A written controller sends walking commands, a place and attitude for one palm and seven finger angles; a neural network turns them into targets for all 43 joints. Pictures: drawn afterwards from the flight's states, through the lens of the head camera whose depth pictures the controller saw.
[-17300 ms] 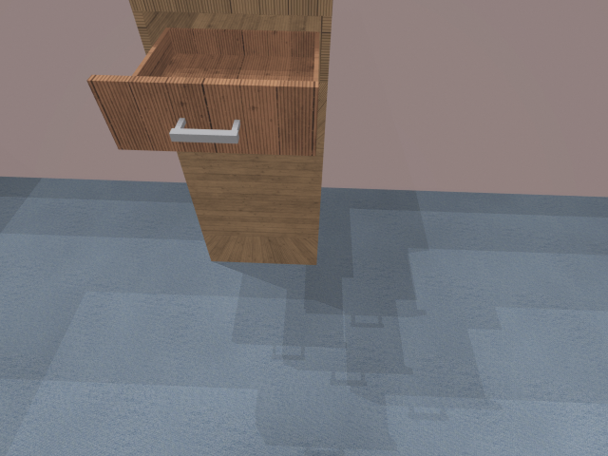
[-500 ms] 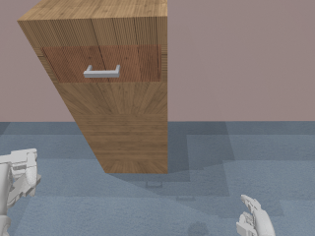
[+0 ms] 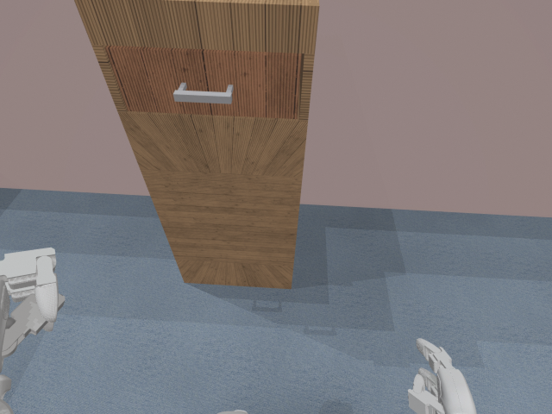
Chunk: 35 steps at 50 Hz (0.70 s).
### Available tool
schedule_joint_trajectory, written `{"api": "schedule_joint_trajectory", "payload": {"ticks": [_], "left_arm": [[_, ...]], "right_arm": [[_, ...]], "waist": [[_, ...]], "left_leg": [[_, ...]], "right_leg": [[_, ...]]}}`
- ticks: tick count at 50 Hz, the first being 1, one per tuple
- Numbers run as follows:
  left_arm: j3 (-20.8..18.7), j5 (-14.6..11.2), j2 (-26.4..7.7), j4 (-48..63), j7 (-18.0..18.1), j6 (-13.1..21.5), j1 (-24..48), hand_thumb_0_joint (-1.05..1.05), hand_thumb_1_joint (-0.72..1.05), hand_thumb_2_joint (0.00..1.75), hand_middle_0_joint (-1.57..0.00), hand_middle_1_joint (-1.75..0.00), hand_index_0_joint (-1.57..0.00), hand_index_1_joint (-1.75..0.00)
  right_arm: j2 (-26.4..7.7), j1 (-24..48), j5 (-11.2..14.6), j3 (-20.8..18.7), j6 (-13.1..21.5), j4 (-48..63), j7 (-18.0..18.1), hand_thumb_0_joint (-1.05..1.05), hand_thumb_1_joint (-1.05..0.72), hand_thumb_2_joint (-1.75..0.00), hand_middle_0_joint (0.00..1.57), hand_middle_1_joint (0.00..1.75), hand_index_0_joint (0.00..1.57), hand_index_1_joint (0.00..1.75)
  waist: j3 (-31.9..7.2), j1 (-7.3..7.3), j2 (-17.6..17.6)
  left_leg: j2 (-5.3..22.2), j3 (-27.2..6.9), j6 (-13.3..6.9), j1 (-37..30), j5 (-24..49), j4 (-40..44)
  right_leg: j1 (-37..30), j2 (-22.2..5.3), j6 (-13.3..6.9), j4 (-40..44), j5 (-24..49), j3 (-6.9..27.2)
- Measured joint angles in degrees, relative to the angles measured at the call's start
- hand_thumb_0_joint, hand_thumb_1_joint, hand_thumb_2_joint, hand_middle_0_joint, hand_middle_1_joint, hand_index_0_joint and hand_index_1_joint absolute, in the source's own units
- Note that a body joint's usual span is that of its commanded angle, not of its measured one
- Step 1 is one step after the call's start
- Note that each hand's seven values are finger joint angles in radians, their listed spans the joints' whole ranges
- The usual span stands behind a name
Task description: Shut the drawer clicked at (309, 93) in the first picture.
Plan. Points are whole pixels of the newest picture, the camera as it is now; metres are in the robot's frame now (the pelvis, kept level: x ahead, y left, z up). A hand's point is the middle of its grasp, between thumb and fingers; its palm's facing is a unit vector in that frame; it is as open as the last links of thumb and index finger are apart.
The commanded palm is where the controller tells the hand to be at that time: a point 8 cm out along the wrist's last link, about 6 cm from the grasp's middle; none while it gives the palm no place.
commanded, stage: step back with the hand held close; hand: left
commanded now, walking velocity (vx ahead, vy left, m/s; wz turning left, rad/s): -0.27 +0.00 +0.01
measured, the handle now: (204, 92) +0.68 +0.21 +0.12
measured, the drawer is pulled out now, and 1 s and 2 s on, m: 0.00 0.00 0.00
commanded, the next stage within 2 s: stop stepping back and stand still in 0.42 s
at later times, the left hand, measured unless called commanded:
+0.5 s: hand (62, 376) +0.12 +0.19 +0.18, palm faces +0.23 -0.86 -0.47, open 3.3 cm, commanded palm +0.05 +0.25 +0.19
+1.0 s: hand out of the picture +0.05 +0.21 +0.19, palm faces +0.31 -0.83 -0.47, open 3.3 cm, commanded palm -0.02 +0.27 +0.19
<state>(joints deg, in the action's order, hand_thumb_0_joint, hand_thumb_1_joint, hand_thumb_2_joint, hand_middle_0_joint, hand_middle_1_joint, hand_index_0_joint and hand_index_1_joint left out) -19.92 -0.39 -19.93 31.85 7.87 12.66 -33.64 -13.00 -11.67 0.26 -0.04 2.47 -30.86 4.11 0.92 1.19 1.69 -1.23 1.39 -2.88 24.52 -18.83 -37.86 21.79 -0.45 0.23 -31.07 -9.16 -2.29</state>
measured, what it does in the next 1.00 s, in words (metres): walks backwards: right foot, then left foot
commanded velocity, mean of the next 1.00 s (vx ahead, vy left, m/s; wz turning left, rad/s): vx -0.15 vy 0.01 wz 0.00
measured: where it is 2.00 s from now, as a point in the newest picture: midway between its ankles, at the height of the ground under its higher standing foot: outside the picture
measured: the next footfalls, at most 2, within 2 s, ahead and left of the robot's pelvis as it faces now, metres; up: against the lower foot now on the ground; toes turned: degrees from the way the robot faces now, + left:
right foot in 0.36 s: -0.11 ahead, -0.11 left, +0.00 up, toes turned -2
left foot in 0.78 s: -0.11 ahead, +0.11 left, +0.00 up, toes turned -1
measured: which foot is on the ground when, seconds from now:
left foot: down 0.00-0.60, up 0.62-0.76, down 0.78-1.00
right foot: down 0.00-0.08, up 0.10-0.34, down 0.36-1.00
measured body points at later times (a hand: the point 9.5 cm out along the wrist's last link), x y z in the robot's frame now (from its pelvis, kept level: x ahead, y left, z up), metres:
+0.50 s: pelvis -0.09 -0.02 +0.00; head -0.06 +0.00 +0.45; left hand +0.10 +0.24 +0.21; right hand +0.08 -0.25 -0.08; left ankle +0.08 +0.08 -0.73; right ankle -0.20 -0.14 -0.72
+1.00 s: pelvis -0.15 -0.01 +0.01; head -0.14 +0.00 +0.46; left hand +0.02 +0.25 +0.22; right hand +0.02 -0.23 -0.06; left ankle -0.12 +0.10 -0.73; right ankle -0.16 -0.11 -0.72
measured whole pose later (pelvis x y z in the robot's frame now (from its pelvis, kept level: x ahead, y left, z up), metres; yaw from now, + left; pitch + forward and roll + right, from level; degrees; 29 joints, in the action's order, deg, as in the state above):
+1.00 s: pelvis -0.15 -0.01 +0.01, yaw -1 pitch -1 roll +1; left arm -20.6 -1.5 -24.9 36.9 8.7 11.7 -34.8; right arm -8.9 -11.9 0.5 2.2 9.3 -32.4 2.9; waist 1.3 -1.3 -2.8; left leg -0.9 2.5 -1.0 14.7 -12.1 -27.6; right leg 14.4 -0.9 0.5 -33.0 -19.2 -1.6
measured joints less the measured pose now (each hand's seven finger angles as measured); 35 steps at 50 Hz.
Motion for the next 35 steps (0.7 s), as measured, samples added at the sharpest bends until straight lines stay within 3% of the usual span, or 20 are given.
{"api": "schedule_joint_trajectory", "payload": {"ticks": [3,5,9,11,15,19,23,27,29,31,33,35], "left_arm": [[0.61,-0.12,-0.4,2.08,0.8,0.76,0.52,0.02,0.89,0.9,-1.41,-1.6,-1.4,-1.6],[0.3,-0.08,-1.04,2.93,1.15,1.3,0.74,0.02,0.88,0.9,-1.41,-1.6,-1.4,-1.6],[-2.13,0.76,-3.7,2.32,1.07,1.81,2.01,0.02,0.88,0.9,-1.41,-1.6,-1.4,-1.6],[-3.78,0.34,-4.59,2.13,1.21,2.42,1.21,0.02,0.88,0.9,-1.41,-1.6,-1.4,-1.6],[-5.34,-1.63,-4.59,3.15,1.51,2.76,-2.6,0.02,0.89,0.9,-1.41,-1.6,-1.4,-1.6],[-3.74,-2.39,-4.18,4.29,0.46,3.66,-2.46,0.02,0.89,0.9,-1.41,-1.6,-1.4,-1.6],[0.15,-2.27,-3.85,4.02,-1.31,4.22,0.22,0.02,0.89,0.9,-1.41,-1.6,-1.4,-1.6],[-2.42,-3.19,-7.3,5.08,-2.39,4.42,0.5,0.02,0.88,0.9,-1.41,-1.6,-1.4,-1.6],[-3.78,-3.81,-8.11,4.14,-2.67,4.12,0.19,0.02,0.88,0.9,-1.41,-1.6,-1.4,-1.6],[-4.36,-4.18,-8.09,3.07,-2.58,3.27,-1.35,0.02,0.88,0.9,-1.41,-1.6,-1.4,-1.6],[-4.55,-4.33,-7.16,2.46,-2.1,2.34,-4.55,0.02,0.88,0.9,-1.41,-1.6,-1.4,-1.6],[-4.36,-3.68,-5.16,1.09,-1.65,1.44,-6.74,0.02,0.88,0.9,-1.41,-1.6,-1.4,-1.6]], "right_arm": [[-0.23,-0.63,-0.26,0.14,0.23,-1.18,0.19,0.01,-0.9,-0.9,0.21,0.3,0.21,0.3],[-0.32,-1.06,-0.39,0.23,0.43,-1.58,0.59,0.01,-0.9,-0.9,0.21,0.3,0.21,0.3],[1.06,-2.57,-0.79,-0.75,1.8,-2.54,0.91,0.01,-0.9,-0.9,0.2,0.3,0.21,0.3],[2.0,-3.3,-0.6,-0.84,2.45,-3.28,0.32,0.01,-0.9,-0.9,0.2,0.3,0.21,0.3],[3.4,-3.08,-0.75,-0.16,4.05,-4.12,-0.86,0.01,-0.9,-0.9,0.2,0.3,0.21,0.3],[3.63,0.92,-1.11,0.82,4.97,-4.06,-1.64,0.01,-0.9,-0.9,0.21,0.3,0.21,0.3],[2.49,3.76,-0.9,0.74,4.15,-6.28,-0.74,0.01,-0.9,-0.9,0.21,0.3,0.21,0.3],[2.57,3.12,-0.36,0.37,3.46,-4.63,-0.4,0.01,-0.9,-0.9,0.21,0.3,0.21,0.3],[2.01,2.74,-0.35,-0.09,3.29,-3.22,-0.52,0.01,-0.9,-0.9,0.21,0.3,0.21,0.3],[1.27,1.7,0.12,-0.62,2.74,-2.61,-0.5,0.01,-0.9,-0.9,0.21,0.3,0.21,0.3],[0.71,-0.16,0.44,-1.09,1.8,-3.76,-0.4,0.01,-0.9,-0.9,0.2,0.3,0.21,0.3],[0.15,-2.36,0.66,-1.44,1.02,-5.25,0.08,0.01,-0.9,-0.9,0.2,0.3,0.21,0.3]], "waist": [[0.75,-0.49,-1.11],[1.17,-1.02,-1.27],[0.84,-2.83,0.08],[-0.65,-2.83,0.32],[-3.72,-1.75,-0.6],[-2.38,0.29,-3.08],[1.06,-0.02,-0.3],[1.09,-1.4,-1.45],[0.71,-2.58,-0.42],[-0.48,-3.51,0.63],[-3.59,-2.28,-0.4],[-7.0,-1.04,-1.53]], "left_leg": [[-0.13,-0.4,0.21,1.18,1.56,-0.48],[0.27,-0.44,-0.66,1.48,5.69,0.39],[1.11,-2.48,-1.31,2.07,11.49,3.61],[1.72,-2.9,-1.12,2.52,12.67,6.21],[2.71,-1.7,0.2,4.27,17.3,12.15],[2.82,1.69,1.12,7.71,20.56,13.58],[4.59,0.19,1.45,6.13,21.82,13.24],[4.21,0.6,1.52,4.24,22.65,14.17],[4.21,-0.2,1.75,4.06,23.59,14.99],[3.55,-1.69,3.07,5.88,15.53,10.12],[1.36,-2.91,4.11,7.96,7.1,-4.72],[0.41,-2.32,4.04,7.23,4.77,-14.31]], "right_leg": [[1.06,-0.11,0.1,-0.69,0.37,-0.36],[2.22,0.49,0.43,-2.7,-3.59,-0.15],[3.99,4.42,0.6,-21.54,-11.94,2.99],[1.29,5.32,0.46,-24.16,-14.35,3.27],[-8.43,4.14,-0.51,-10.59,-19.21,2.13],[-15.98,1.9,-1.61,8.52,-13.81,3.13],[-16.03,4.27,-0.43,5.64,-13.94,3.1],[-14.82,3.77,-0.33,0.07,-15.91,3.02],[-14.55,4.11,-1.22,-0.69,-15.66,2.1],[-14.94,4.04,-1.6,0.16,-14.96,0.96],[-14.43,2.75,-1.74,0.33,-14.86,2.13],[-14.13,1.53,-1.16,1.77,-14.01,3.3]]}}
